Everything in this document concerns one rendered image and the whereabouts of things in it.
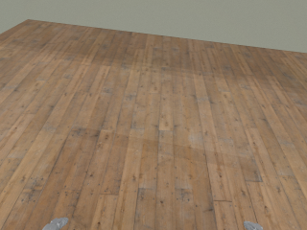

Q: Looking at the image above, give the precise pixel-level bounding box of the right robot hand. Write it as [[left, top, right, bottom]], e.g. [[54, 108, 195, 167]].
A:
[[243, 220, 263, 230]]

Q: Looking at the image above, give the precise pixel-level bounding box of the left robot hand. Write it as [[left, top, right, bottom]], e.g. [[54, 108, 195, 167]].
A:
[[42, 218, 69, 230]]

